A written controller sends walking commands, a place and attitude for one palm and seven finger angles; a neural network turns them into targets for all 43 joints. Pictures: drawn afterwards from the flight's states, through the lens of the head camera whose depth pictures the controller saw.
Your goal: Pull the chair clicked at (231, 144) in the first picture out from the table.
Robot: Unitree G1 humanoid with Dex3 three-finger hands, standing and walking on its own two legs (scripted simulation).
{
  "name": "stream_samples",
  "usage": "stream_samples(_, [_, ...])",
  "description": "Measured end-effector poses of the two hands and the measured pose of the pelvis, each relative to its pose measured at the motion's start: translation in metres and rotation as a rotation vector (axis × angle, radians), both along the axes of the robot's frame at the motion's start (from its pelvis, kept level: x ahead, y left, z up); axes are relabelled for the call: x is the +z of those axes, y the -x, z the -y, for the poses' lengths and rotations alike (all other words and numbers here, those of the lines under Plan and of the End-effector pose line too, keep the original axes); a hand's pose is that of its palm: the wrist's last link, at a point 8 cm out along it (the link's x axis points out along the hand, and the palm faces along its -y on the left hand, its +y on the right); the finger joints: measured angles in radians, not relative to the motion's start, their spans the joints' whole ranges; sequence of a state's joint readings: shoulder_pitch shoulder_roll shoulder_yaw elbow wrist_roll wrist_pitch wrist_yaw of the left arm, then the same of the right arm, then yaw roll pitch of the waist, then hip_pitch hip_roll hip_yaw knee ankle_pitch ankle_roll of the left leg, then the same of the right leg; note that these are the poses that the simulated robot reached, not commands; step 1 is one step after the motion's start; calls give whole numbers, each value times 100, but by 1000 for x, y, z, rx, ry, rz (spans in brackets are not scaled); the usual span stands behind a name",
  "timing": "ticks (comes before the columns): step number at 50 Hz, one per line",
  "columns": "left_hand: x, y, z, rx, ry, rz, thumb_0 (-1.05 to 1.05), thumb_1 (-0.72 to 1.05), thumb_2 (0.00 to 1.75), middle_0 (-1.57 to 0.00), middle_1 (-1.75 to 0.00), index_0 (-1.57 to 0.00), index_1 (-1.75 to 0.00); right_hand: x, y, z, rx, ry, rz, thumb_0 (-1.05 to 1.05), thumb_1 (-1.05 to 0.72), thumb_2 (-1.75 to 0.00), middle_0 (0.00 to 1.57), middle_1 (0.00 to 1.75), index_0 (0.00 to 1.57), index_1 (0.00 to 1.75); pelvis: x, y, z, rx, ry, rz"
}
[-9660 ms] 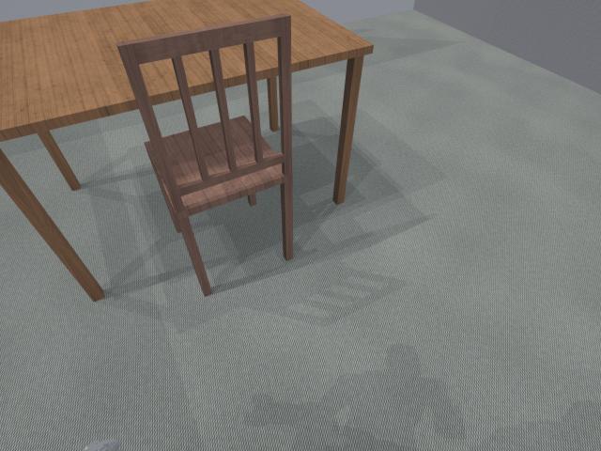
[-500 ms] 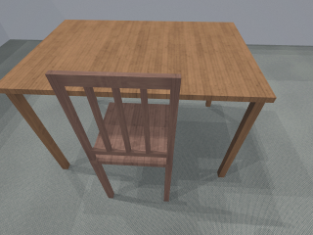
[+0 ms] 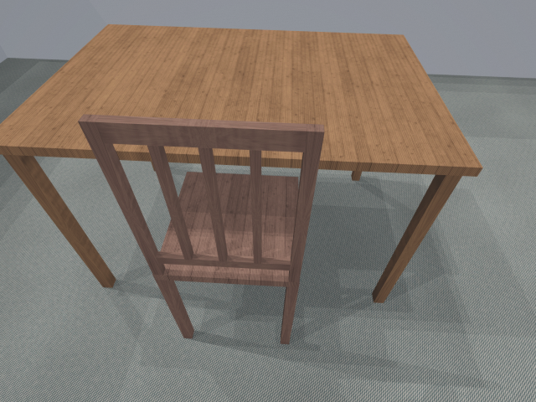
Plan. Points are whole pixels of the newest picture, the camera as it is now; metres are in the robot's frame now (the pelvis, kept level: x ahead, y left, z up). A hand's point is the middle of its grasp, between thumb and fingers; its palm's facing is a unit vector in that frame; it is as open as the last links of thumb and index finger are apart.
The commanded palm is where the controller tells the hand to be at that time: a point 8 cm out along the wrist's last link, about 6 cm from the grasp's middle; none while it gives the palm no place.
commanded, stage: look again from close up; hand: left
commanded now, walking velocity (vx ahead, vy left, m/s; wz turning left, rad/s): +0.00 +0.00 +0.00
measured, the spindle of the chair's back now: (215, 212) +0.48 +0.14 -0.04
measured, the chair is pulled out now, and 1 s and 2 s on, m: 0.00 0.00 0.00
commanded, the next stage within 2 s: shuffle to correct the standing spot in 0.70 s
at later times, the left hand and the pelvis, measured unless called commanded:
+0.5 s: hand out of the picture +0.01 +0.20 -0.17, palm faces +0.03 -0.98 -0.19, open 7.4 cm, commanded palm none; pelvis +0.01 +0.03 +0.00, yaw +0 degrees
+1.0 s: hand out of the picture -0.01 +0.18 -0.17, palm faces +0.01 -0.98 -0.17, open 7.4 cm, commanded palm none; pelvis +0.01 +0.02 +0.00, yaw -1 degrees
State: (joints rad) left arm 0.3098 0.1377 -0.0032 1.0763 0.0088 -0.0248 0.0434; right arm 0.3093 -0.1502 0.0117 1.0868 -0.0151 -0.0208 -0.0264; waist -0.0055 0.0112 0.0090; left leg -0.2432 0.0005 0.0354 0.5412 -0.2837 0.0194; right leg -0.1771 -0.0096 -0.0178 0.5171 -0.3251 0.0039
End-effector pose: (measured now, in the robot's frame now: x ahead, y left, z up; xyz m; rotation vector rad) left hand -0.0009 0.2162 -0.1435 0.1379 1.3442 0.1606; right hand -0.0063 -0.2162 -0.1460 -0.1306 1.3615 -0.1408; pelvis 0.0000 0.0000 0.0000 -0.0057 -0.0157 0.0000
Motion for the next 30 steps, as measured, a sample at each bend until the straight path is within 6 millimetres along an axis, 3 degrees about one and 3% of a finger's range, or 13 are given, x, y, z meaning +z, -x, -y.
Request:
stream_samples(7, [0, -14, -18, -7, -7, 20, 1, 91, 90, -20, -30, -20, -30, 6, -20, -3, 16, 28, 31, 1, -93, -89, 20, 30, 20, 30, 1, -5, -11, -5, -5, 3])
stream_samples(15, [-1, -14, -28, -10, 0, -4, 1, 91, 90, -20, -30, -20, -30, 11, -35, -8, 26, 43, 50, 1, -92, -89, 20, 30, 20, 30, 3, -8, -20, -7, -6, 2])
stream_samples(30, [0, 5, -31, 3, 5, -64, 1, 91, 90, -20, -30, -20, -30, 10, -32, -15, 26, 37, 19, 0, -92, -89, 20, 30, 20, 30, 5, -10, -27, -6, -10, 6])
